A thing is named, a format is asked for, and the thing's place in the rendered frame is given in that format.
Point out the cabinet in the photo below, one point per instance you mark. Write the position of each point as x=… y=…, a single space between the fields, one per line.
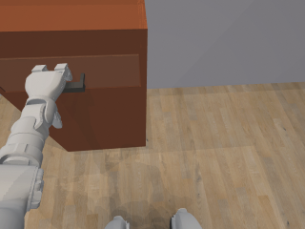
x=99 y=118

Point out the left robot forearm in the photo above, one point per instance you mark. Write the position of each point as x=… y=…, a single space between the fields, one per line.
x=29 y=133

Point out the handle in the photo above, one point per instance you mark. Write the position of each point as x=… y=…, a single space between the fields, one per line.
x=75 y=87

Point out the left robot shin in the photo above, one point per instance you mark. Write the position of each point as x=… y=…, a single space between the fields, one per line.
x=117 y=217

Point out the robot left upper arm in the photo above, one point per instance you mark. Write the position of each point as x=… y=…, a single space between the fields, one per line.
x=21 y=188

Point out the drawer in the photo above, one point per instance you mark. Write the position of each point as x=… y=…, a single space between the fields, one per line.
x=108 y=70

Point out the robot left hand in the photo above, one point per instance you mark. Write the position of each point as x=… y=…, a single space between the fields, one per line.
x=50 y=84

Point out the right robot thigh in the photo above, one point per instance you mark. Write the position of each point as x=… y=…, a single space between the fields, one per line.
x=185 y=220

